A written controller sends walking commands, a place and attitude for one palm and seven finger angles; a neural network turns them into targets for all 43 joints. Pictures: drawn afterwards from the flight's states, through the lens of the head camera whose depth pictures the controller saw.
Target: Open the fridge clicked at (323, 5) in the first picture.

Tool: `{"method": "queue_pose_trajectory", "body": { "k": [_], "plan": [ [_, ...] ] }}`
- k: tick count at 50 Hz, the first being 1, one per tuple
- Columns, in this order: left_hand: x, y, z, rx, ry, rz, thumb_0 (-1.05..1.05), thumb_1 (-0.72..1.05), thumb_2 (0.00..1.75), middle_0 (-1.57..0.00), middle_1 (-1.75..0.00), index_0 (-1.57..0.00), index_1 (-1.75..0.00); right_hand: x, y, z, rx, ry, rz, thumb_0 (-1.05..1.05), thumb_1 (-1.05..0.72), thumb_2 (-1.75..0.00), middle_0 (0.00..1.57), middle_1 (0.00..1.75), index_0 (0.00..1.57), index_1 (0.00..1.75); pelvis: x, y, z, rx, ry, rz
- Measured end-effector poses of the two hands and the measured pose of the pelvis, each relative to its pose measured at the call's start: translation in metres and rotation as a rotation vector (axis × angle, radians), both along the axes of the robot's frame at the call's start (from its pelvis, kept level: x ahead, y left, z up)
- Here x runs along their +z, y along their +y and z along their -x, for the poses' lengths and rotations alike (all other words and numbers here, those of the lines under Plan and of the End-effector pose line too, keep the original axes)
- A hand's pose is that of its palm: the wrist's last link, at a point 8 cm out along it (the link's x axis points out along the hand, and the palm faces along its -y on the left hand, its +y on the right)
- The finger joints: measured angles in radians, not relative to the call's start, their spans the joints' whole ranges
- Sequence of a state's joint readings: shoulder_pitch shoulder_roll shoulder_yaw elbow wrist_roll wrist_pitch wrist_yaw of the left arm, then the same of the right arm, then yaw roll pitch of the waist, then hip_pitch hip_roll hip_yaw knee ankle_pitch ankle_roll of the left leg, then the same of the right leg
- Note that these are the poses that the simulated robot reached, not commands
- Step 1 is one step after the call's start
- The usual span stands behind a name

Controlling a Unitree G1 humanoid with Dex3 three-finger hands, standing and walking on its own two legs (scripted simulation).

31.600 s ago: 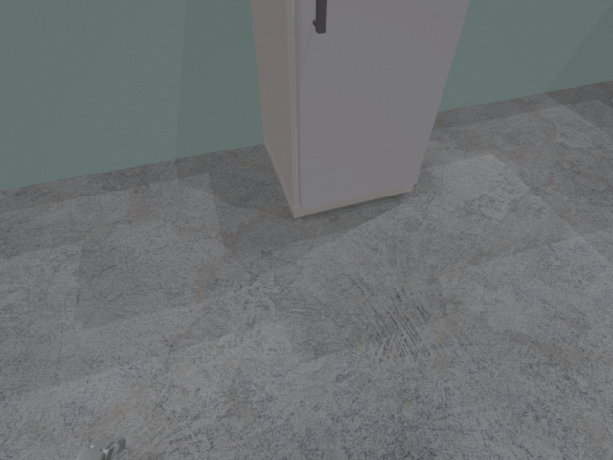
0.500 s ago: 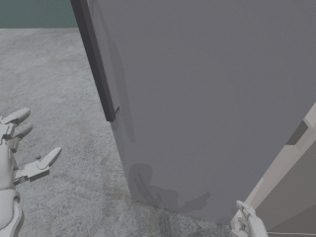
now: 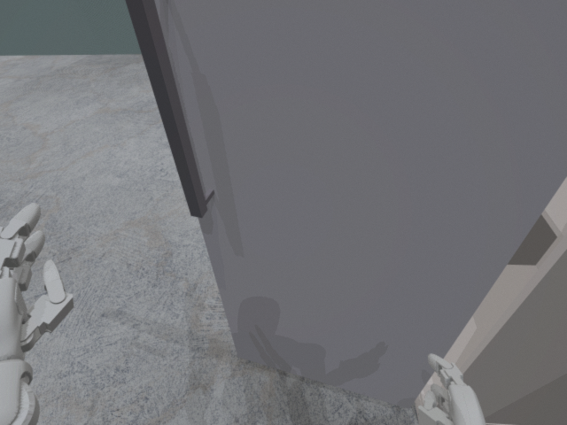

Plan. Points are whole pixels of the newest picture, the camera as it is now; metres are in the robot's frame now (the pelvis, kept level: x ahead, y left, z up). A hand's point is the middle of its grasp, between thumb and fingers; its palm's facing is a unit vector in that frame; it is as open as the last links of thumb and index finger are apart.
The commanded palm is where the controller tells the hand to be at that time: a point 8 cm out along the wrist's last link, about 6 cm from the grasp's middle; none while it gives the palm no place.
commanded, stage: draw the hand back to the body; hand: left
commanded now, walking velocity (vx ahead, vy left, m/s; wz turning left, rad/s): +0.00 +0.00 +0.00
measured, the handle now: (182, 119) +0.45 +0.21 +0.23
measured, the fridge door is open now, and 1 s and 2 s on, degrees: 76 76 76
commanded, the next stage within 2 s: step back with the hand held close in 0.06 s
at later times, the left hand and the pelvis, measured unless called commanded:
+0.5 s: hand (57, 318) +0.17 +0.28 +0.14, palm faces +0.39 -0.79 -0.48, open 7.4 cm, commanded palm +0.11 +0.32 +0.17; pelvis -0.03 +0.02 -0.01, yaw -1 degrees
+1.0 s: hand out of the picture +0.10 +0.30 +0.15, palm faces +0.50 -0.73 -0.47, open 7.4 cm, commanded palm +0.03 +0.33 +0.17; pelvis -0.10 +0.03 -0.03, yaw +2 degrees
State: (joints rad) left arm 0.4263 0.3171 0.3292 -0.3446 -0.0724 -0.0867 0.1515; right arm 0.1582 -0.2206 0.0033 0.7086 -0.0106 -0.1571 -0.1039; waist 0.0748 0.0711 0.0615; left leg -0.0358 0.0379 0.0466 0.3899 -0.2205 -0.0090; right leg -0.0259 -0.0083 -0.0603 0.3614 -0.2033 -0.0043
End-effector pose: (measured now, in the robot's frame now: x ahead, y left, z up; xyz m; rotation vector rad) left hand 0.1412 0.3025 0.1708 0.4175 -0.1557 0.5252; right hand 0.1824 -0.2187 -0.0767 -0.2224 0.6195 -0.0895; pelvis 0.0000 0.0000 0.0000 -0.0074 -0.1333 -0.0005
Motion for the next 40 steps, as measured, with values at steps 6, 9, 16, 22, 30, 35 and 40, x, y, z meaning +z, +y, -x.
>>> {"method": "queue_pose_trajectory", "body": {
  "k": [6, 9, 16, 22, 30, 35, 40],
  "plan": [
    [0.0, -0.001, 0.001, -0.015, 0.003, -0.002, 0.02, 0.88, 0.9, -0.21, -0.3, -0.21, -0.3, -0.002, 0.001, 0.007, -0.006, 0.009, -0.005, 0.01, -0.9, -0.9, 0.21, 0.3, 0.21, 0.3, 0.0, 0.001, 0.002, -0.004, -0.003, 0.0],
    [0.0, -0.001, 0.002, -0.019, 0.003, -0.003, 0.02, 0.89, 0.9, -0.21, -0.3, -0.21, -0.3, -0.003, 0.0, 0.011, -0.011, 0.016, -0.002, 0.01, -0.9, -0.9, 0.21, 0.3, 0.21, 0.3, 0.0, 0.002, 0.004, -0.005, -0.004, 0.0],
    [0.003, 0.002, -0.003, -0.055, -0.003, -0.065, 0.02, 0.89, 0.9, -0.21, -0.3, -0.21, -0.3, -0.005, -0.002, 0.022, -0.026, 0.053, 0.006, 0.01, -0.9, -0.9, 0.21, 0.3, 0.21, 0.3, -0.003, 0.008, 0.012, 0.001, 0.069, 0.011],
    [-0.007, 0.005, 0.003, -0.117, 0.075, -0.1, 0.02, 0.89, 0.9, -0.21, -0.3, -0.21, -0.3, -0.009, -0.002, 0.041, -0.095, 0.08, 0.02, 0.01, -0.9, -0.9, 0.21, 0.3, 0.21, 0.3, -0.008, 0.02, 0.023, -0.01, 0.108, 0.004],
    [-0.001, 0.021, 0.028, -0.081, 0.04, -0.154, 0.02, 0.89, 0.9, -0.21, -0.3, -0.22, -0.3, -0.017, 0.009, 0.067, -0.097, 0.095, 0.02, 0.01, -0.9, -0.9, 0.2, 0.29, 0.21, 0.3, -0.014, 0.027, 0.046, -0.014, 0.113, -0.004],
    [-0.002, 0.02, 0.046, -0.054, -0.01, -0.151, 0.02, 0.89, 0.9, -0.21, -0.3, -0.22, -0.3, -0.022, 0.014, 0.082, -0.077, 0.092, 0.01, 0.01, -0.9, -0.9, 0.21, 0.3, 0.21, 0.3, -0.019, 0.027, 0.061, -0.007, 0.116, 0.003],
    [-0.005, 0.018, 0.058, -0.07, -0.04, -0.137, 0.02, 0.89, 0.9, -0.21, -0.3, -0.22, -0.3, -0.024, 0.013, 0.101, -0.077, 0.104, 0.03, 0.01, -0.9, -0.9, 0.21, 0.3, 0.21, 0.3, -0.021, 0.028, 0.075, -0.004, 0.12, 0.009]
  ]
}}
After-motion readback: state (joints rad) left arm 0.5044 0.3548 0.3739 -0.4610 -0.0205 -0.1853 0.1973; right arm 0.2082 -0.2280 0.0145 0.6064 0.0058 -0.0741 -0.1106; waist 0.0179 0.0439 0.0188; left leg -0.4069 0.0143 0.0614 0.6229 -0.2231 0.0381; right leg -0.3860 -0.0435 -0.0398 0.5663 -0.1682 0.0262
